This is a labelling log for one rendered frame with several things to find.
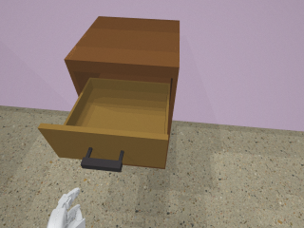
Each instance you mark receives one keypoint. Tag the cabinet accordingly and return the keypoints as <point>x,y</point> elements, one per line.
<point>130,49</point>

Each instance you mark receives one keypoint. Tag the handle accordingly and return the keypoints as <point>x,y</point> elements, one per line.
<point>102,164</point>

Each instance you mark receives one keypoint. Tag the left robot hand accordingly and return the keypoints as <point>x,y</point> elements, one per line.
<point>61,218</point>

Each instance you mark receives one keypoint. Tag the drawer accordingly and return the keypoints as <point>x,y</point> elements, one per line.
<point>111,116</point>

